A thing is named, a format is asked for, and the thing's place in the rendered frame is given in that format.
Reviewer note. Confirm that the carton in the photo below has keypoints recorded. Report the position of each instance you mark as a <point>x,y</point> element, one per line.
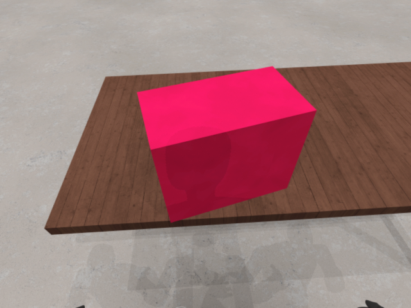
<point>223,140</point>

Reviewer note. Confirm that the table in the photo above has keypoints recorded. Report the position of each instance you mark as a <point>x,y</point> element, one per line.
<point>355,161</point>

